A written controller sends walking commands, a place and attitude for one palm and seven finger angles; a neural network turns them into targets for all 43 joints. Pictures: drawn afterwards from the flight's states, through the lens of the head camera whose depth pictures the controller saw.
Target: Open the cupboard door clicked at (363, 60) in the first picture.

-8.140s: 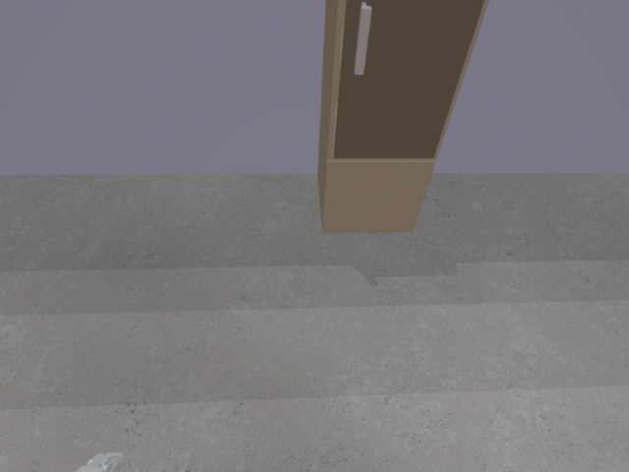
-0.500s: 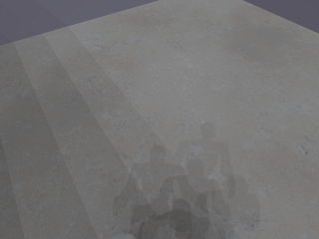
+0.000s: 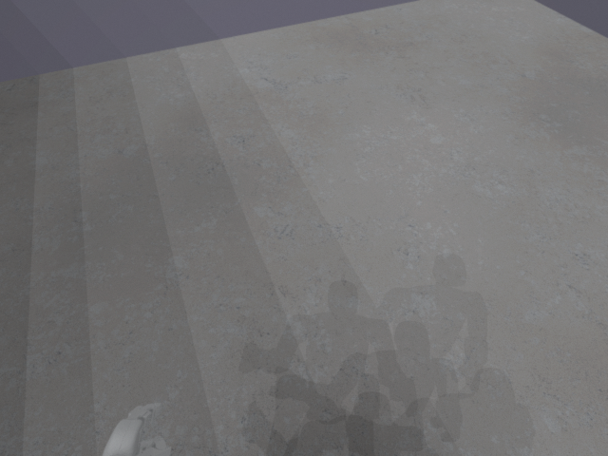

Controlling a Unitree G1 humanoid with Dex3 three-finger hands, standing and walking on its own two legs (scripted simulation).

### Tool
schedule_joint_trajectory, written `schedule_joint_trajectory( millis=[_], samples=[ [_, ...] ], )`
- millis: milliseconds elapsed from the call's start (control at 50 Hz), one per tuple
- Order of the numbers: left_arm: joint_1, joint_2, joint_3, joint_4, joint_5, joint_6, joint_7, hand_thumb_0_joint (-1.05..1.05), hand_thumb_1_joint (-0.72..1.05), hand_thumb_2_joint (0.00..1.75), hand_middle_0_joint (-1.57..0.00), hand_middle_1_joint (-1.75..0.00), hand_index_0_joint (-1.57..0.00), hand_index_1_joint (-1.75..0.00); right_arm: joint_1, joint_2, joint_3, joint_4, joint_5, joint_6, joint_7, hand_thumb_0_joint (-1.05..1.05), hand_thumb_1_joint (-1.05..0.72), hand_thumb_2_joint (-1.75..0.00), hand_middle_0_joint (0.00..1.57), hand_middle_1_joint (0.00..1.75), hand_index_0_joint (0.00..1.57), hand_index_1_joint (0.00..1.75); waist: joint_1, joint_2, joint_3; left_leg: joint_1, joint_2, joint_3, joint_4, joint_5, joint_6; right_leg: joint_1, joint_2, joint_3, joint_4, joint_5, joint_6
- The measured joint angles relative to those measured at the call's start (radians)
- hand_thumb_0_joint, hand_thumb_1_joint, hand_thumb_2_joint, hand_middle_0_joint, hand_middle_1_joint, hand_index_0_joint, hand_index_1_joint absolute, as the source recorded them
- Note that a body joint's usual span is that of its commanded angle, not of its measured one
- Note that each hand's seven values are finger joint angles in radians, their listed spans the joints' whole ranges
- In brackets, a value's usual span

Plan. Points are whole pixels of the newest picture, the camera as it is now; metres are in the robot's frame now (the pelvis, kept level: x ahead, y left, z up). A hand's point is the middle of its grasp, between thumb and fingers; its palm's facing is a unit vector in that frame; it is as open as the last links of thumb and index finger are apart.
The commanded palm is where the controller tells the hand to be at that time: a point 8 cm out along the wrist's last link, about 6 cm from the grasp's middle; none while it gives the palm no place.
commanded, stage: turn to face it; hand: left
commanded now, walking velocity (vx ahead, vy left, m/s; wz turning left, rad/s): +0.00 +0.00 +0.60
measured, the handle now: out of the picture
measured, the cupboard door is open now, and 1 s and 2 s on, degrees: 0 0 0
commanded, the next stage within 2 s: none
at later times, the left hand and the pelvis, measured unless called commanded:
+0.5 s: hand out of the picture -0.04 +0.21 -0.18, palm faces +0.36 -0.90 -0.25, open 7.4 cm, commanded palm none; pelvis +0.00 +0.01 -0.01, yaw +20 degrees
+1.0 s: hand out of the picture +0.01 +0.26 -0.14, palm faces +0.56 -0.79 -0.26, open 7.4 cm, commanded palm none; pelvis +0.00 +0.01 +0.00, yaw +35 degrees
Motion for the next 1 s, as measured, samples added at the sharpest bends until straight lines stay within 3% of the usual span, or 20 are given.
schedule_joint_trajectory(
  millis=[20, 40, 80, 100, 160, 220, 360, 460, 500, 520, 560, 620, 680, 800, 1000],
  samples=[
    [0.000, -0.005, -0.004, -0.007, -0.002, -0.008, 0.000, 0.00, 0.91, 0.90, -0.20, -0.30, -0.19, -0.30, 0.008, -0.004, -0.004, 0.002, 0.002, 0.003, 0.000, 0.00, -0.90, -0.90, 0.21, 0.30, 0.21, 0.30, -0.002, 0.006, -0.002, -0.013, -0.005, -0.012, 0.019, -0.008, -0.008, 0.036, 0.006, -0.006, -0.083, 0.048, -0.003],
    [0.003, -0.010, -0.008, -0.013, -0.001, -0.018, 0.000, 0.00, 0.91, 0.90, -0.20, -0.30, -0.19, -0.30, 0.017, -0.010, -0.008, 0.003, 0.006, 0.005, 0.001, 0.00, -0.90, -0.90, 0.21, 0.30, 0.21, 0.30, -0.002, 0.014, -0.006, -0.030, -0.011, -0.023, 0.051, -0.021, -0.017, 0.069, 0.009, -0.015, -0.158, 0.095, -0.029],
    [0.007, -0.028, -0.020, -0.014, 0.007, -0.032, 0.003, 0.00, 0.91, 0.90, -0.20, -0.30, -0.20, -0.30, 0.018, -0.023, -0.019, 0.013, 0.011, 0.016, -0.001, 0.00, -0.90, -0.90, 0.21, 0.30, 0.21, 0.30, -0.004, 0.035, 0.002, -0.092, -0.014, -0.009, 0.221, -0.168, -0.036, 0.076, 0.007, -0.043, -0.150, 0.094, -0.094],
    [0.014, -0.036, -0.025, -0.014, 0.009, -0.034, 0.005, 0.00, 0.91, 0.90, -0.20, -0.30, -0.20, -0.30, 0.022, -0.029, -0.024, 0.015, 0.010, 0.022, 0.000, 0.00, -0.91, -0.90, 0.21, 0.30, 0.21, 0.30, -0.007, 0.039, 0.003, -0.128, -0.016, 0.010, 0.331, -0.210, -0.041, 0.086, -0.004, -0.058, -0.152, 0.085, -0.110],
    [0.044, -0.054, -0.032, -0.008, 0.009, -0.030, 0.006, 0.00, 0.91, 0.90, -0.21, -0.30, -0.20, -0.30, 0.026, -0.045, -0.035, 0.027, 0.004, 0.034, 0.010, 0.00, -0.91, -0.90, 0.20, 0.30, 0.20, 0.30, -0.006, 0.040, 0.000, -0.204, 0.012, 0.068, 0.583, -0.185, -0.059, 0.128, -0.030, -0.093, -0.192, 0.089, -0.119],
    [0.069, -0.062, -0.035, 0.006, 0.011, -0.029, 0.005, 0.00, 0.91, 0.90, -0.21, -0.30, -0.20, -0.30, 0.026, -0.053, -0.039, 0.032, 0.003, 0.038, 0.019, 0.00, -0.91, -0.90, 0.20, 0.30, 0.20, 0.30, -0.007, 0.037, 0.000, -0.231, 0.056, 0.092, 0.671, -0.122, -0.079, 0.159, -0.049, -0.132, -0.225, 0.099, -0.116],
    [0.123, -0.055, -0.031, 0.032, 0.019, -0.031, 0.005, 0.00, 0.91, 0.90, -0.21, -0.30, -0.20, -0.30, -0.015, -0.049, -0.030, 0.042, 0.006, 0.051, 0.023, 0.00, -0.91, -0.90, 0.20, 0.30, 0.20, 0.30, 0.021, 0.004, 0.017, -0.187, 0.113, 0.130, 0.536, -0.137, -0.098, 0.183, -0.090, -0.218, -0.229, 0.087, -0.105],
    [0.153, -0.021, -0.015, 0.055, 0.025, -0.020, 0.002, 0.00, 0.91, 0.90, -0.21, -0.30, -0.20, -0.30, -0.072, -0.038, -0.015, 0.020, 0.012, 0.035, 0.023, 0.00, -0.91, -0.90, 0.20, 0.30, 0.20, 0.30, 0.054, -0.030, 0.033, -0.101, 0.111, 0.192, 0.304, -0.160, -0.078, 0.164, -0.126, -0.272, -0.172, 0.054, -0.077],
    [0.166, -0.001, -0.005, 0.064, 0.022, -0.014, 0.001, 0.00, 0.90, 0.90, -0.21, -0.30, -0.20, -0.30, -0.086, -0.035, -0.009, 0.002, 0.012, 0.020, 0.024, 0.00, -0.91, -0.90, 0.20, 0.30, 0.20, 0.30, 0.062, -0.045, 0.031, -0.044, 0.101, 0.216, 0.165, -0.091, -0.064, 0.146, -0.147, -0.294, -0.117, 0.024, -0.058],
    [0.174, 0.010, 0.001, 0.066, 0.018, -0.009, -0.001, 0.00, 0.90, 0.90, -0.21, -0.30, -0.20, -0.30, -0.091, -0.035, -0.007, -0.008, 0.011, 0.008, 0.025, 0.00, -0.91, -0.90, 0.20, 0.30, 0.20, 0.30, 0.064, -0.054, 0.026, -0.024, 0.092, 0.220, 0.112, -0.058, -0.026, 0.122, -0.162, -0.293, -0.061, 0.003, -0.048],
    [0.166, 0.035, 0.012, 0.081, 0.013, 0.013, 0.001, 0.00, 0.91, 0.90, -0.21, -0.30, -0.20, -0.30, -0.107, -0.022, -0.002, -0.019, 0.013, -0.012, 0.021, 0.00, -0.91, -0.90, 0.20, 0.30, 0.20, 0.30, 0.071, -0.082, 0.032, -0.041, 0.070, 0.213, 0.144, -0.087, 0.026, 0.040, -0.155, -0.197, 0.128, -0.133, -0.025],
    [0.149, 0.050, 0.020, 0.094, 0.014, 0.035, 0.005, 0.00, 0.91, 0.90, -0.20, -0.30, -0.20, -0.30, -0.105, -0.009, 0.010, -0.031, 0.011, -0.025, 0.007, 0.00, -0.91, -0.90, 0.20, 0.30, 0.20, 0.30, 0.071, -0.079, 0.024, -0.022, 0.065, 0.186, 0.110, -0.083, 0.041, -0.062, -0.108, -0.103, 0.355, -0.143, -0.010],
    [0.121, 0.050, 0.020, 0.085, 0.013, 0.029, -0.003, 0.01, 0.91, 0.90, -0.20, -0.30, -0.19, -0.30, -0.093, -0.002, 0.017, -0.031, 0.010, -0.026, -0.004, 0.00, -0.91, -0.90, 0.20, 0.30, 0.20, 0.30, 0.064, -0.066, 0.021, 0.013, 0.053, 0.152, 0.034, -0.037, 0.044, -0.119, -0.089, -0.056, 0.433, -0.054, 0.002],
    [0.068, 0.041, 0.015, 0.046, 0.013, 0.014, -0.005, 0.00, 0.91, 0.90, -0.20, -0.30, -0.19, -0.30, -0.051, 0.014, 0.024, -0.018, 0.011, -0.023, -0.003, 0.00, -0.90, -0.90, 0.21, 0.30, 0.21, 0.30, 0.049, -0.055, 0.004, 0.050, 0.021, 0.091, -0.053, 0.019, 0.052, -0.146, -0.075, -0.002, 0.390, 0.033, 0.020],
    [-0.007, 0.005, 0.000, 0.004, 0.002, 0.009, 0.002, 0.00, 0.91, 0.90, -0.20, -0.30, -0.19, -0.30, 0.023, 0.013, 0.006, 0.006, 0.001, -0.004, -0.002, 0.00, -0.90, -0.90, 0.21, 0.30, 0.21, 0.30, -0.006, -0.012, -0.004, 0.014, -0.017, -0.016, -0.037, 0.034, 0.024, -0.038, -0.007, 0.014, 0.103, -0.032, 0.005]
  ],
)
